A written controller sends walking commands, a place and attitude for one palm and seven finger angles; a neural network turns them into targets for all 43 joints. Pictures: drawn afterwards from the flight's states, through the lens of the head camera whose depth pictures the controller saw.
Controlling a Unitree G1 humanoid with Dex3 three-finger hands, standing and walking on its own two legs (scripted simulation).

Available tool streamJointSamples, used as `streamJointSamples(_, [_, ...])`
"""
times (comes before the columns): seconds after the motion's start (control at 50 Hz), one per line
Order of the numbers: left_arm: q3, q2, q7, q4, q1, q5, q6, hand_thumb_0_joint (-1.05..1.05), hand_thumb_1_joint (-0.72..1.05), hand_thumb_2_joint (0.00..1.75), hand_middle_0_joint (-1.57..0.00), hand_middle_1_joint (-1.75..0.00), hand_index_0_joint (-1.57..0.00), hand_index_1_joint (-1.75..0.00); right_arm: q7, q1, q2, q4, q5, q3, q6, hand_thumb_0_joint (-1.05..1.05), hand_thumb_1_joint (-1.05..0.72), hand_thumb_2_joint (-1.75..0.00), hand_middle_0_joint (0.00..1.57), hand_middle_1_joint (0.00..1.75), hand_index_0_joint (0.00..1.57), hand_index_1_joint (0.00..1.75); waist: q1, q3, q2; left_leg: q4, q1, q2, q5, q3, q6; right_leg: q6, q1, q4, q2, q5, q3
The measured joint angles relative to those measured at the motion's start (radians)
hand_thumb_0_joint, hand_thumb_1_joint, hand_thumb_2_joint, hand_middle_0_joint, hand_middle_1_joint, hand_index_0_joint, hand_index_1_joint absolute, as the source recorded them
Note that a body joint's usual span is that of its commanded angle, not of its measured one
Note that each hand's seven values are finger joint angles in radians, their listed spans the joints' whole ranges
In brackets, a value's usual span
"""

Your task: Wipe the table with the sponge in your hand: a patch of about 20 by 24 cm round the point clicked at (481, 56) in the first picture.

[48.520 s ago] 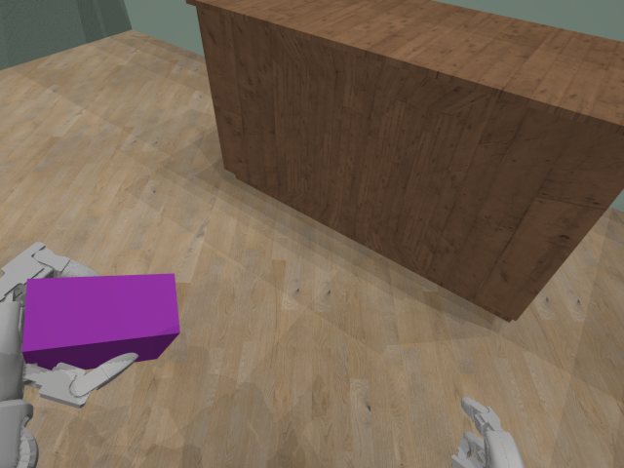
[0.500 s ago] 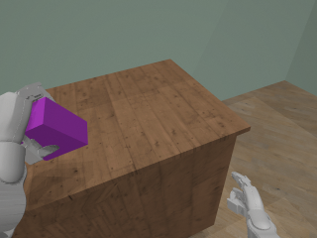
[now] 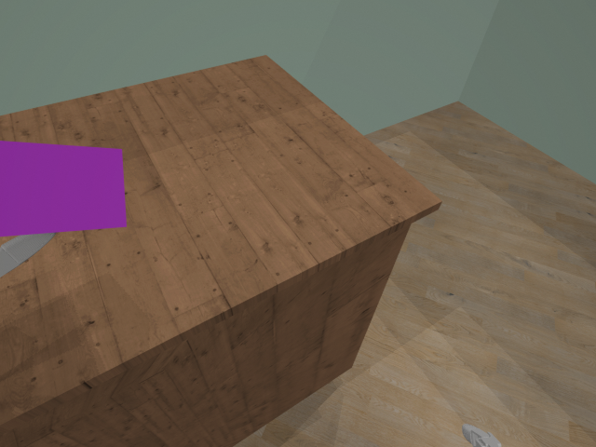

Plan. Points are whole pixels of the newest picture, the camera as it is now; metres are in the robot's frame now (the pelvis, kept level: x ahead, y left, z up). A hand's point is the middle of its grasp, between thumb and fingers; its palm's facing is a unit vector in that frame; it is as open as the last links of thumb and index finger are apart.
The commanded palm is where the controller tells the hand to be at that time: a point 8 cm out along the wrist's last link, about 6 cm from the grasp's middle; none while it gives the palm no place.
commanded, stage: step back with the hand held close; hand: left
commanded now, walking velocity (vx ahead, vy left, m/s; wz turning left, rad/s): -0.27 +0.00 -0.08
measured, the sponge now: (46, 190) +0.26 +0.22 +0.27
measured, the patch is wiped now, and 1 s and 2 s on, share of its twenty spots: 1.00 1.00 1.00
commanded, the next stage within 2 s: stop stepping back and stand still in 0.80 s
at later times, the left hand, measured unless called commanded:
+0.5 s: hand out of the picture +0.16 +0.23 +0.29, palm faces +0.44 -0.85 -0.30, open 10.1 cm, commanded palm +0.09 +0.28 +0.31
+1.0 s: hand out of the picture +0.00 +0.18 +0.31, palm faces +0.40 -0.84 -0.35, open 10.1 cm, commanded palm -0.05 +0.26 +0.31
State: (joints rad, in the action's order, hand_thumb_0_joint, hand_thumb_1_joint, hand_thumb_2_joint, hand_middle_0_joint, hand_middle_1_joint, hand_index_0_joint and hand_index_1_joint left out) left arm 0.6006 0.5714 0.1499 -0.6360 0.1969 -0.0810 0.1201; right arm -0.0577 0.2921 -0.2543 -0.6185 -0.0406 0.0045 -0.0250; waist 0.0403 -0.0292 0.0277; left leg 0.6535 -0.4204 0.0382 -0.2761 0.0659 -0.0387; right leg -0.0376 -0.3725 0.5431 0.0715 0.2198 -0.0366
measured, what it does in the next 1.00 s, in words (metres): walks backwards: right foot, then right foot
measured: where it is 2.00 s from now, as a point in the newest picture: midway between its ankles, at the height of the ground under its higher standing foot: outside the picture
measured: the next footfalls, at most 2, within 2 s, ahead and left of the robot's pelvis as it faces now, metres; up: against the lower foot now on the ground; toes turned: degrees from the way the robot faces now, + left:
right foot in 0.44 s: -0.04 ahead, -0.14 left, +0.00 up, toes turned -1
right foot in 0.94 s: -0.24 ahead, -0.15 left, +0.00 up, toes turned -2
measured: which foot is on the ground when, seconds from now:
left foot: down 0.00-0.96, up 0.98-1.00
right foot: down 0.00-0.16, up 0.18-0.42, down 0.44-0.62, up 0.64-0.92, down 0.94-1.00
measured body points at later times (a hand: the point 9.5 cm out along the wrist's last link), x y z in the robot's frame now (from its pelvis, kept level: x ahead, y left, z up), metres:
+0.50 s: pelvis -0.08 +0.01 -0.01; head -0.07 +0.02 +0.44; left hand +0.13 +0.27 +0.30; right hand +0.12 -0.20 -0.07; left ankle +0.03 +0.09 -0.72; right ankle -0.08 -0.14 -0.73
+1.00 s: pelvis -0.23 -0.01 -0.01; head -0.22 +0.00 +0.44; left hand -0.03 +0.22 +0.32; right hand -0.09 -0.26 -0.10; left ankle -0.08 +0.09 -0.69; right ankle -0.23 -0.13 -0.73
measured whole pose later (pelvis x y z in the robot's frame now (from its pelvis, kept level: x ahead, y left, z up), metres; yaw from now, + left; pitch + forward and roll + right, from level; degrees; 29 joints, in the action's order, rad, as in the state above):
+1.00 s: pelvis -0.23 -0.01 -0.01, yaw -3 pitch -1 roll -4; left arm 0.52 0.52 0.10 -0.73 0.13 -0.09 0.18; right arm -0.04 0.22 -0.21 -0.63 -0.05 0.02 0.08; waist 0.04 0.03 0.06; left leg 0.94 -0.66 -0.06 -0.35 0.04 0.03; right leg -0.02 -0.28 0.66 0.06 0.35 -0.07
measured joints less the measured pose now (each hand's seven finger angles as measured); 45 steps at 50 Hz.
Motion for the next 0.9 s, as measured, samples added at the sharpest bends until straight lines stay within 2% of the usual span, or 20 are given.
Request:
streamJointSamples(0.08, [-0.029,-0.009,-0.006,-0.074,0.089,-0.008,0.012,-0.01,-0.52,1.06,-0.72,-1.35,-0.75,-1.32,0.004,-0.038,0.012,0.013,-0.006,-0.003,0.008,0.02,-0.90,-0.90,0.20,0.30,0.20,0.30,0.035,0.011,-0.005,0.065,-0.048,-0.019,-0.021,-0.023,0.010,0.005,-0.036,0.049,-0.002,0.011,-0.010])
streamJointSamples(0.12, [-0.035,0.002,-0.012,-0.130,0.133,-0.004,0.026,-0.01,-0.52,1.06,-0.72,-1.35,-0.75,-1.32,0.000,-0.055,0.023,0.018,-0.002,-0.001,0.014,0.02,-0.90,-0.90,0.20,0.30,0.20,0.30,0.037,0.016,-0.026,0.073,-0.058,-0.014,-0.014,-0.038,-0.009,0.012,-0.055,0.079,-0.015,0.020,-0.008])
streamJointSamples(0.16, [-0.027,0.018,-0.015,-0.169,0.154,0.003,0.046,-0.01,-0.53,1.06,-0.72,-1.35,-0.76,-1.32,-0.005,-0.062,0.034,0.026,0.007,0.003,0.025,0.02,-0.90,-0.90,0.20,0.30,0.20,0.30,0.017,0.011,-0.047,0.068,-0.067,-0.005,-0.005,-0.053,-0.022,0.017,-0.079,0.105,-0.027,0.037,0.001])
streamJointSamples(0.18, [-0.020,0.023,-0.015,-0.175,0.145,0.010,0.056,-0.01,-0.53,1.06,-0.72,-1.35,-0.76,-1.32,-0.006,-0.063,0.039,0.030,0.013,0.003,0.036,0.02,-0.90,-0.90,0.20,0.30,0.20,0.30,0.000,0.008,-0.052,0.063,-0.070,-0.005,0.000,-0.060,-0.026,0.019,-0.096,0.141,-0.029,0.088,0.010])
streamJointSamples(0.22, [-0.014,0.027,-0.011,-0.153,0.079,0.021,0.069,-0.01,-0.53,1.06,-0.73,-1.35,-0.76,-1.31,-0.009,-0.064,0.051,0.030,0.024,0.002,0.062,0.02,-0.90,-0.90,0.20,0.30,0.20,0.30,-0.031,0.003,-0.050,0.046,-0.071,-0.005,0.018,-0.065,-0.031,0.021,-0.122,0.259,-0.023,0.203,0.041])
streamJointSamples(0.26, [-0.015,0.021,-0.006,-0.093,-0.021,0.027,0.071,-0.01,-0.53,1.06,-0.73,-1.34,-0.76,-1.31,-0.005,-0.070,0.065,0.018,0.025,0.006,0.082,0.02,-0.90,-0.90,0.20,0.30,0.20,0.30,-0.057,-0.001,-0.043,0.018,-0.061,-0.010,0.042,-0.060,-0.032,0.028,-0.115,0.329,-0.016,0.257,0.064])
streamJointSamples(0.34, [-0.023,-0.033,-0.003,0.049,-0.174,0.019,0.034,-0.01,-0.53,1.06,-0.73,-1.35,-0.76,-1.31,0.011,-0.088,0.085,0.017,0.012,0.038,0.093,0.02,-0.90,-0.90,0.20,0.30,0.20,0.30,-0.077,-0.015,-0.018,-0.043,-0.037,-0.028,0.091,-0.053,-0.025,0.040,-0.034,0.256,-0.024,0.257,0.067])
streamJointSamples(0.38, [-0.033,-0.070,-0.006,0.081,-0.190,0.010,0.007,-0.01,-0.53,1.06,-0.72,-1.35,-0.76,-1.32,0.019,-0.100,0.088,0.037,0.006,0.057,0.093,0.02,-0.90,-0.90,0.20,0.30,0.20,0.30,-0.075,-0.019,-0.006,-0.059,-0.038,-0.038,0.109,-0.057,-0.021,0.040,0.014,0.171,-0.033,0.218,0.063])
streamJointSamples(0.44, [-0.059,-0.103,-0.021,0.047,-0.144,0.006,-0.012,-0.01,-0.52,1.06,-0.72,-1.36,-0.75,-1.32,0.030,-0.127,0.088,0.077,0.006,0.077,0.090,0.02,-0.90,-0.90,0.20,0.30,0.20,0.30,-0.064,-0.015,-0.004,-0.036,-0.074,-0.047,0.118,-0.074,-0.013,0.028,0.080,0.026,-0.054,0.106,0.056])
streamJointSamples(0.48, [-0.091,-0.131,-0.037,-0.011,-0.091,0.005,0.004,-0.01,-0.52,1.06,-0.72,-1.36,-0.75,-1.32,0.032,-0.157,0.076,0.083,0.008,0.076,0.087,0.02,-0.90,-0.90,0.20,0.30,0.20,0.30,-0.047,0.009,0.026,0.016,-0.111,-0.071,0.082,-0.057,-0.002,0.057,0.070,0.013,-0.031,0.054,0.041])
streamJointSamples(0.52, [-0.120,-0.118,-0.052,-0.087,-0.033,0.002,0.023,-0.01,-0.52,1.06,-0.72,-1.36,-0.75,-1.32,0.028,-0.172,0.074,0.073,0.000,0.062,0.080,0.02,-0.90,-0.90,0.20,0.30,0.20,0.30,-0.027,0.029,0.017,0.092,-0.144,-0.066,-0.020,-0.040,0.027,0.070,0.051,0.035,-0.029,0.060,0.031])
streamJointSamples(0.56, [-0.123,-0.083,-0.059,-0.162,0.023,-0.002,0.049,-0.01,-0.53,1.06,-0.72,-1.35,-0.75,-1.32,0.020,-0.170,0.076,0.057,-0.007,0.045,0.066,0.01,-0.90,-0.90,0.20,0.30,0.20,0.30,-0.014,0.036,-0.019,0.186,-0.149,-0.054,-0.077,-0.049,0.046,0.072,0.028,0.065,-0.044,0.072,0.033])
streamJointSamples(0.6, [-0.100,-0.040,-0.056,-0.211,0.050,-0.004,0.071,-0.01,-0.53,1.06,-0.72,-1.35,-0.76,-1.32,0.008,-0.153,0.069,0.050,-0.010,0.030,0.054,0.01,-0.90,-0.90,0.20,0.30,0.20,0.30,-0.006,0.032,-0.050,0.134,-0.096,-0.056,-0.049,-0.064,0.048,0.077,-0.005,0.100,-0.062,0.080,0.034])
streamJointSamples(0.62, [-0.080,-0.018,-0.050,-0.220,0.044,-0.004,0.081,-0.01,-0.53,1.06,-0.73,-1.35,-0.76,-1.32,0.002,-0.143,0.060,0.051,-0.008,0.021,0.053,0.02,-0.90,-0.90,0.20,0.30,0.20,0.30,-0.005,0.029,-0.052,0.075,-0.076,-0.063,0.027,-0.060,0.032,0.077,-0.035,0.134,-0.066,0.085,0.027])
streamJointSamples(0.64, [-0.058,0.002,-0.043,-0.210,0.021,-0.005,0.094,-0.01,-0.53,1.06,-0.73,-1.35,-0.76,-1.32,-0.002,-0.144,0.060,0.041,-0.005,0.008,0.056,0.02,-0.90,-0.90,0.20,0.30,0.20,0.30,-0.011,0.039,-0.068,0.076,-0.088,-0.053,0.045,-0.069,0.015,0.070,-0.070,0.196,-0.071,0.136,0.041])
streamJointSamples(0.7, [-0.011,0.026,-0.024,-0.119,-0.078,-0.004,0.100,-0.01,-0.53,1.06,-0.73,-1.35,-0.76,-1.31,0.001,-0.141,0.069,0.002,0.008,-0.010,0.079,0.02,-0.90,-0.90,0.20,0.30,0.20,0.30,-0.047,0.070,-0.089,0.060,-0.090,-0.058,0.047,-0.096,-0.007,0.057,-0.164,0.448,-0.028,0.306,0.103])
streamJointSamples(0.76, [0.010,0.007,-0.006,-0.028,-0.158,0.004,0.068,-0.01,-0.53,1.06,-0.73,-1.35,-0.76,-1.31,0.017,-0.120,0.078,-0.012,0.005,-0.003,0.108,0.02,-0.90,-0.90,0.20,0.30,0.20,0.30,-0.044,0.081,-0.071,0.002,-0.071,-0.080,0.097,-0.094,0.000,0.064,-0.183,0.552,0.003,0.295,0.101])
streamJointSamples(0.84, [-0.004,-0.053,-0.002,-0.017,-0.165,-0.003,0.020,-0.01,-0.53,1.06,-0.72,-1.35,-0.76,-1.32,0.031,-0.082,0.075,0.007,-0.001,0.018,0.127,0.02,-0.90,-0.90,0.20,0.30,0.20,0.30,-0.020,0.064,-0.039,-0.048,-0.075,-0.108,0.160,-0.090,0.012,0.059,-0.118,0.459,-0.014,0.234,0.052])
streamJointSamples(0.9, [-0.025,-0.069,-0.010,-0.065,-0.111,-0.013,0.015,-0.01,-0.53,1.06,-0.72,-1.35,-0.75,-1.32,0.029,-0.064,0.071,0.023,0.006,0.030,0.130,0.02,-0.90,-0.90,0.20,0.30,0.20,0.30,-0.004,0.038,-0.026,-0.062,-0.107,-0.117,0.199,-0.091,0.023,0.042,-0.020,0.295,-0.027,0.217,0.027])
